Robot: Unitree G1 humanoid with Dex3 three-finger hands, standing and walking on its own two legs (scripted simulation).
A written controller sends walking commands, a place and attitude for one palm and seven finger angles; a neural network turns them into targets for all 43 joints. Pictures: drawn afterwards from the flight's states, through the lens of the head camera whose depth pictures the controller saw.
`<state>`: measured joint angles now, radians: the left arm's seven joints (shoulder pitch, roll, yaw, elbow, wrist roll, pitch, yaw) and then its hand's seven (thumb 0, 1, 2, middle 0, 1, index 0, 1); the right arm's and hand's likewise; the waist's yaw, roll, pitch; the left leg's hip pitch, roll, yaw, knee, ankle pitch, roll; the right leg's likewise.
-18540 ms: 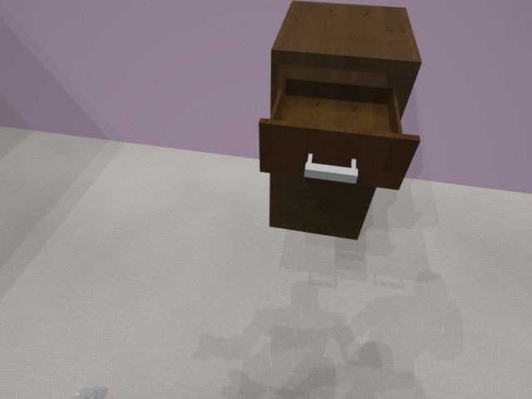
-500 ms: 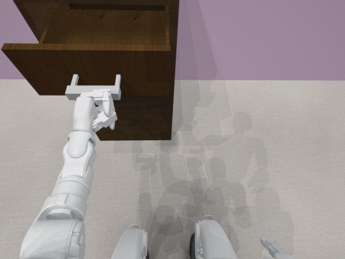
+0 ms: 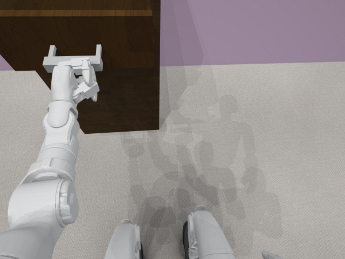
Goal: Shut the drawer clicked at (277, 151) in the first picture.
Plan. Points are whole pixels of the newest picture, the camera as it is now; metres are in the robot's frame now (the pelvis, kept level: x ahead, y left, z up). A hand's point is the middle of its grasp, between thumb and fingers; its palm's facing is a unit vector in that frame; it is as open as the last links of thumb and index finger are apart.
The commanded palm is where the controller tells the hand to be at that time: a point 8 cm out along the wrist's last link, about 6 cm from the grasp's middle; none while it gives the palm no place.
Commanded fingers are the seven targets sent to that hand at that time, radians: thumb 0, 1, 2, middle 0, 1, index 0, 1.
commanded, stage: push the drawer shut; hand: left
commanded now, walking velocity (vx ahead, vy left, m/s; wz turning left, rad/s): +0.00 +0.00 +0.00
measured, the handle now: (75, 56) +0.58 +0.19 +0.05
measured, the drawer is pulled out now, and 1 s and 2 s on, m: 0.10 0.00 0.00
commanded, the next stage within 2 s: pull the fist back off the drawer in 1.12 s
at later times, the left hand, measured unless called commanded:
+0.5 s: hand (92, 65) +0.55 +0.14 +0.05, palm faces -0.03 -1.00 -0.05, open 3.0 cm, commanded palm +0.55 +0.19 +0.06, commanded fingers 0.00 0.90 0.90 -1.40 -1.60 -1.40 -1.60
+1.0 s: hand (92, 47) +0.61 +0.15 +0.05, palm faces -0.03 -1.00 -0.04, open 3.1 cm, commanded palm +0.62 +0.17 +0.06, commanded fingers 0.00 0.90 0.90 -1.40 -1.60 -1.40 -1.60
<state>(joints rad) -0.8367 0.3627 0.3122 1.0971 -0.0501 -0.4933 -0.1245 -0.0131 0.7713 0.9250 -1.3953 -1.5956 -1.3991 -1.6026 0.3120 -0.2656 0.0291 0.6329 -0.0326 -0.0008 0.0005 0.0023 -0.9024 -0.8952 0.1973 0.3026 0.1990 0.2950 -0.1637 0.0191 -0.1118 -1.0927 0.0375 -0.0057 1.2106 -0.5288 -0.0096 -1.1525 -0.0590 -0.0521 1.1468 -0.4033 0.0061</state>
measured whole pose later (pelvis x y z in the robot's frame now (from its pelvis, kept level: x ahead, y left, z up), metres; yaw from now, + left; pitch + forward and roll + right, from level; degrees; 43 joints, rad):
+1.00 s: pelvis +0.00 +0.02 -0.02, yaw -2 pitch +32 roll -5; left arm -1.29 0.65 0.40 1.35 0.08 -0.35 -0.14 0.01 0.64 0.89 -1.39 -1.60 -1.40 -1.60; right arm 0.40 -0.26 0.09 0.62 -0.08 0.04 0.03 0.00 -0.90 -0.90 0.20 0.30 0.20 0.30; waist -0.31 0.05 -0.09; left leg -1.33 0.05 -0.04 1.32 -0.55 0.01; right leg -1.35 -0.04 -0.08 1.18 -0.38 0.02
